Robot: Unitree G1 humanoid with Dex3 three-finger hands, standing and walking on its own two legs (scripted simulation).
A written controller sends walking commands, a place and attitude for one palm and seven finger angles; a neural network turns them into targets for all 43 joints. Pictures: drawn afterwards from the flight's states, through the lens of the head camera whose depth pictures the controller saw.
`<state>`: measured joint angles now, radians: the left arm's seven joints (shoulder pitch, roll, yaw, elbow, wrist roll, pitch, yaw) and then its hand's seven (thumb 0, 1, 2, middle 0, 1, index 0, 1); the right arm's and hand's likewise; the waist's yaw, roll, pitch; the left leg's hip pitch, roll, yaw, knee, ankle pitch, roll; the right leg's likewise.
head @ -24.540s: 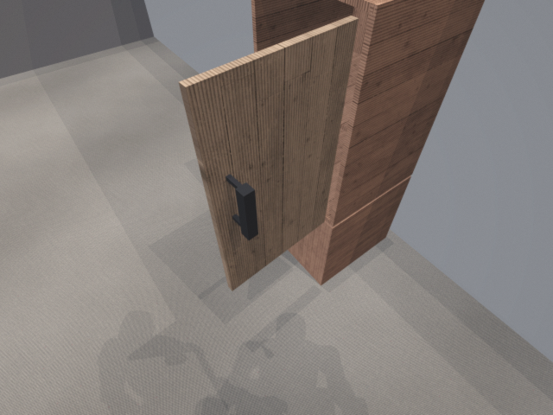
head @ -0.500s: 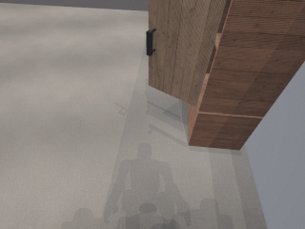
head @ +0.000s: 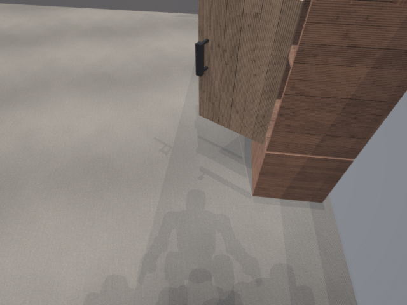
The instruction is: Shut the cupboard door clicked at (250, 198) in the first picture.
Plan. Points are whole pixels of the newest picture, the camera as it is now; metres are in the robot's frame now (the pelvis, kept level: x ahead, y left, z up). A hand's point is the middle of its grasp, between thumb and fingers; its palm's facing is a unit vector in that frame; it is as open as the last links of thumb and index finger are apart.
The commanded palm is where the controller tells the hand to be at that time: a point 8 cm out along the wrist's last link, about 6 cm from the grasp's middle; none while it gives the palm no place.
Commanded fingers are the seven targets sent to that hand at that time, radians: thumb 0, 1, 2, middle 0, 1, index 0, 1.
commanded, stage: walk to a spot facing it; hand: left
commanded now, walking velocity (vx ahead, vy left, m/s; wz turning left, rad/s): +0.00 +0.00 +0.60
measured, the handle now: (202, 57) +0.98 +0.05 -0.02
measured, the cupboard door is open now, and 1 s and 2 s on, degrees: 62 62 62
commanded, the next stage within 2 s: turn to face it in 1.82 s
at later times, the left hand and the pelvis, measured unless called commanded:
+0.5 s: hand out of the picture +0.01 +0.24 -0.20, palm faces +0.24 -0.94 -0.25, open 7.4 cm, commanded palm none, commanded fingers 0.00 0.90 0.90 -0.20 -0.30 -0.20 -0.30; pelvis +0.00 +0.03 -0.03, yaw +14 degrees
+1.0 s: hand out of the picture -0.03 +0.19 -0.15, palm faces +0.54 -0.79 -0.28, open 7.4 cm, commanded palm none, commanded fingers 0.00 0.90 0.90 -0.20 -0.30 -0.20 -0.30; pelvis +0.03 -0.02 +0.00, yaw +35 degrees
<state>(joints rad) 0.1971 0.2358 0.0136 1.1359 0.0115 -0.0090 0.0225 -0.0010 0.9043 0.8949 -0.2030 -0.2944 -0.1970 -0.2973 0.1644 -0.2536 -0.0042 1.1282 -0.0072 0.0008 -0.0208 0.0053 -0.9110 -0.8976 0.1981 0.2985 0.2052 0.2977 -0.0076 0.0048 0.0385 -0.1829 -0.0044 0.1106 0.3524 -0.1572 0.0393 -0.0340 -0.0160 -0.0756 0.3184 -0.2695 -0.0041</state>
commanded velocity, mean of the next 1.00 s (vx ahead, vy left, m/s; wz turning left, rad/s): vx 0.09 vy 0.00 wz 0.60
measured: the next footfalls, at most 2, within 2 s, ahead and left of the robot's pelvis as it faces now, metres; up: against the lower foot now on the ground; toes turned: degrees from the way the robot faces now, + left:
right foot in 0.82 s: +0.10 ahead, -0.13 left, +0.00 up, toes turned +28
left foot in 1.22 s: +0.03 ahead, +0.18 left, +0.00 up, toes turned +52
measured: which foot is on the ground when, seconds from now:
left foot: down 0.00-0.80, up 0.82-1.00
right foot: down 0.00-0.38, up 0.40-0.80, down 0.82-1.00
